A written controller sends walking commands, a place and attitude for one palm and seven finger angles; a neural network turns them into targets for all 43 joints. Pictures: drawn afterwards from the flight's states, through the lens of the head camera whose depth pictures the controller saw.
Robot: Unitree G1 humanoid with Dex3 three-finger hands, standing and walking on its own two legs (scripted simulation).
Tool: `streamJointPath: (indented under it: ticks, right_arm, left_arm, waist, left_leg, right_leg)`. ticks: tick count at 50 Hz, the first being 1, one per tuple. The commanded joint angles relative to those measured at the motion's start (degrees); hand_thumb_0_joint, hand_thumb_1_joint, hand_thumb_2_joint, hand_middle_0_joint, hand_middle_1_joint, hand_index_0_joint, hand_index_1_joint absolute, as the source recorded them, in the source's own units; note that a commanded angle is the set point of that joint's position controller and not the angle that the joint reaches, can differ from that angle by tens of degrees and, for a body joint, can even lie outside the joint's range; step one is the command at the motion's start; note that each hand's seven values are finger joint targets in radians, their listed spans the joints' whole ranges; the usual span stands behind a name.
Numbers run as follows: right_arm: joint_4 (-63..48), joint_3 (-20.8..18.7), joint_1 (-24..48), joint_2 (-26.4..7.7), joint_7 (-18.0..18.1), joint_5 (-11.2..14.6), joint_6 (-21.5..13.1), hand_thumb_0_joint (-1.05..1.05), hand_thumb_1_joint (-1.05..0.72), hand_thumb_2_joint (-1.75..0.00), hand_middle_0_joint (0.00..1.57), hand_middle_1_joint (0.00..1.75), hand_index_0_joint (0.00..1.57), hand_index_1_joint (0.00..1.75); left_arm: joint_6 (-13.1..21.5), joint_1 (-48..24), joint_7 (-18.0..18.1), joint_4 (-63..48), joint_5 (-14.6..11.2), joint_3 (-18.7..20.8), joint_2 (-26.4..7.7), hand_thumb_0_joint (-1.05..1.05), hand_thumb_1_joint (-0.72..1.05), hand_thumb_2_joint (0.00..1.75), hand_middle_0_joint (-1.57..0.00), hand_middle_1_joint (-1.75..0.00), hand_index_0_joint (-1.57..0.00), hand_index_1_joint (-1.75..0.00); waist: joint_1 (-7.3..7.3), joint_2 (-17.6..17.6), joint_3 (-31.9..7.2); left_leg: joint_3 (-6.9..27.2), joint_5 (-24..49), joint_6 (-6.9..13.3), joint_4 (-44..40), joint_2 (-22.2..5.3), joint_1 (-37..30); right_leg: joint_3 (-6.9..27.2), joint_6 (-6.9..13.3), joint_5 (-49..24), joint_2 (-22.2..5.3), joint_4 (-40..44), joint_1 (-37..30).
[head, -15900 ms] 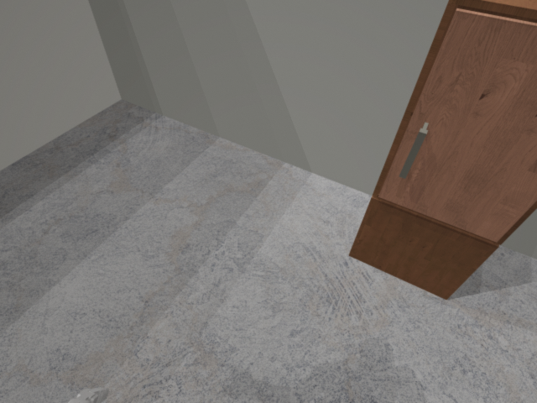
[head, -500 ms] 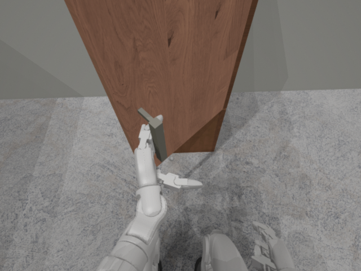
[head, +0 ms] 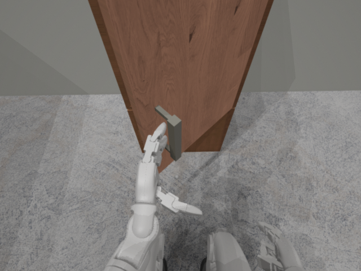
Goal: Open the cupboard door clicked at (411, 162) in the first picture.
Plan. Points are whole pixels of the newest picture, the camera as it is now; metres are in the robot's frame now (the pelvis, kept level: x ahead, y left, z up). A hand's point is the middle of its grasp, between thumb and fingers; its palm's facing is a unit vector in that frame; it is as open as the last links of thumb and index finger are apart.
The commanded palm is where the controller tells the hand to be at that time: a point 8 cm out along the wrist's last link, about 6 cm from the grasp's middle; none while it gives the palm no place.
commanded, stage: slide the hand sideways off the handle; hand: left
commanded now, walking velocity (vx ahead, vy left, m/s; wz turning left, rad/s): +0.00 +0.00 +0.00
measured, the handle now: (168, 135) +0.40 +0.04 +0.03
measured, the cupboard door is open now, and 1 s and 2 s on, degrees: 43 43 43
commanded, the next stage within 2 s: draw the hand back to the body in 0.62 s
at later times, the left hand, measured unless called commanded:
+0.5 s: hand (153, 200) +0.26 +0.07 +0.03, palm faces +0.05 -1.00 +0.00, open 16.3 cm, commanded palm +0.23 +0.12 +0.02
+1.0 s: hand (123, 205) +0.23 +0.10 +0.10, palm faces +0.06 -1.00 -0.05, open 16.3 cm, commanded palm +0.20 +0.16 +0.09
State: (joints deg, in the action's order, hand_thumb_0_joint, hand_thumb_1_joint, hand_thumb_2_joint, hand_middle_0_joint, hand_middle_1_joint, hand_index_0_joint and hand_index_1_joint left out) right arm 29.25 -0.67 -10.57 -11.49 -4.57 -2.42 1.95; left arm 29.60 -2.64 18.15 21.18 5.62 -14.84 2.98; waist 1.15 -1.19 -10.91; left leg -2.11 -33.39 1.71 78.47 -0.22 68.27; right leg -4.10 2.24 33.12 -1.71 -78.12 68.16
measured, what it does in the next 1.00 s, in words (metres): stands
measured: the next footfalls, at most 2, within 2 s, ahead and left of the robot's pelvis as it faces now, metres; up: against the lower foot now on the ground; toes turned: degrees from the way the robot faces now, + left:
none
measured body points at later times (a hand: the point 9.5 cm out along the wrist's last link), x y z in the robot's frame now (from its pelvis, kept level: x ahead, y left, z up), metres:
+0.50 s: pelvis +0.01 -0.02 +0.00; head +0.12 -0.02 +0.44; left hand +0.25 +0.12 +0.03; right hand +0.22 -0.23 -0.10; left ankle +0.03 +0.10 -0.60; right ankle +0.04 -0.10 -0.60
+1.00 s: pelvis +0.02 -0.02 +0.03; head +0.09 -0.04 +0.47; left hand +0.22 +0.16 +0.10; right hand +0.20 -0.24 -0.07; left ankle +0.03 +0.10 -0.60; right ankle +0.03 -0.10 -0.60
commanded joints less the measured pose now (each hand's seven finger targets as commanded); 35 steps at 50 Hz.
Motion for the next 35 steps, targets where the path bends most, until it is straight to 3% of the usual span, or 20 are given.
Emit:
streamJointPath:
  ticks: [1, 6, 9, 14, 20, 24, 28, 35]
  right_arm:
    - [-9.4, -2.3, 0.7, -6.6, 1.1, 0.5, -2.2, 0.0, -0.9, -0.9, 0.2, 0.3, 0.2, 0.3]
    - [-9.3, -2.0, 1.5, -6.4, 1.7, 0.6, -3.2, 0.0, -0.9, -0.9, 0.2, 0.3, 0.2, 0.3]
    - [-9.3, -1.8, 1.8, -6.3, 1.9, 0.6, -3.6, 0.0, -0.9, -0.9, 0.2, 0.3, 0.2, 0.3]
    - [-10.5, -1.9, 2.2, -5.9, 2.0, 0.7, -3.5, 0.0, -0.9, -0.9, 0.2, 0.3, 0.2, 0.3]
    - [-11.3, -1.9, 1.7, -5.6, 2.7, 1.0, -4.0, 0.0, -0.9, -0.9, 0.2, 0.3, 0.2, 0.3]
    - [-11.3, -1.9, 1.6, -5.5, 3.1, 1.2, -4.8, 0.0, -0.9, -0.9, 0.2, 0.3, 0.2, 0.3]
    - [-11.2, -2.0, 2.1, -6.0, 3.5, 1.3, -5.4, 0.0, -0.9, -0.9, 0.2, 0.3, 0.2, 0.3]
    - [-11.6, -2.0, 2.1, -5.8, 4.2, 1.2, -6.9, 0.0, -0.9, -0.9, 0.2, 0.3, 0.2, 0.3]
  left_arm:
    - [3.1, -2.7, -1.7, -16.8, -1.6, -1.7, 2.9, 0.0, -0.5, 0.3, -0.15, -0.3, -0.15, -0.3]
    - [4.9, -0.2, -3.8, -18.8, -1.7, -3.5, 2.5, 0.0, -0.5, 0.3, -0.15, -0.3, -0.15, -0.3]
    - [5.5, 3.6, -4.7, -17.5, -1.2, -2.4, 0.9, 0.0, -0.5, 0.3, -0.15, -0.3, -0.15, -0.3]
    - [5.4, 9.1, -6.4, -21.8, -1.7, 0.5, -2.2, 0.0, -0.5, 0.3, -0.15, -0.3, -0.15, -0.3]
    - [5.4, 14.3, -8.8, -27.6, -4.5, 2.4, -4.0, 0.0, -0.5, 0.3, -0.15, -0.3, -0.15, -0.3]
    - [6.0, 19.4, -11.6, -27.9, -5.8, 2.2, -4.2, 0.0, -0.5, 0.3, -0.15, -0.3, -0.15, -0.3]
    - [6.0, 20.3, -14.3, -28.0, -6.2, 3.0, -5.9, 0.0, -0.5, 0.3, -0.15, -0.3, -0.15, -0.3]
    - [6.1, 19.6, -14.7, -33.7, -8.0, 5.8, -8.1, 0.0, -0.5, 0.3, -0.15, -0.3, -0.15, -0.3]
  waist:
    - [0.64, 3.9, -21.6]
    - [1.96, 5.8, -17.6]
    - [1.19, 5.7, -16.7]
    - [-1.13, 2.4, -19.1]
    - [-0.53, 4.5, -20.4]
    - [0.02, 5.9, -17.7]
    - [0.64, 5.6, -15.5]
    - [-0.25, 2.8, -18.5]
  left_leg:
    - [4.6, 14.2, -1.0, -11.9, 1.3, -16.9]
    - [5.2, 11.9, -0.7, -11.0, 1.3, -14.5]
    - [4.8, 10.9, -0.7, -10.4, 1.8, -12.8]
    - [4.0, 13.4, -0.9, -10.1, 2.2, -13.4]
    - [3.9, 15.0, -0.5, -8.8, 2.2, -12.6]
    - [3.9, 13.1, -0.5, -8.0, 2.3, -9.8]
    - [3.9, 10.9, -0.4, -6.6, 2.1, -7.9]
    - [4.1, 11.9, -0.3, -5.0, 2.0, -7.7]
  right_leg:
    - [2.0, 0.3, -15.0, 1.7, 12.4, -15.1]
    - [2.0, 0.1, -12.7, 1.6, 12.4, -13.2]
    - [2.5, 0.1, -12.1, 1.5, 12.3, -13.4]
    - [3.2, 0.5, -15.3, 1.3, 11.6, -15.7]
    - [4.0, -0.1, -18.9, 1.5, 11.9, -18.5]
    - [4.6, -0.5, -18.3, 1.3, 12.3, -19.0]
    - [5.1, -0.5, -15.0, 1.2, 12.1, -16.3]
    - [5.7, -0.2, -14.2, 1.4, 11.0, -16.1]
